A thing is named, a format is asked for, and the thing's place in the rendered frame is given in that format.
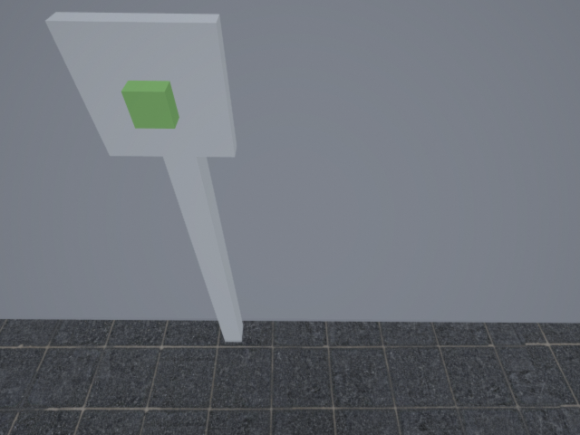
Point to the button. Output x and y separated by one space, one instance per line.
151 104

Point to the panel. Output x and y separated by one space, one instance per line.
103 51

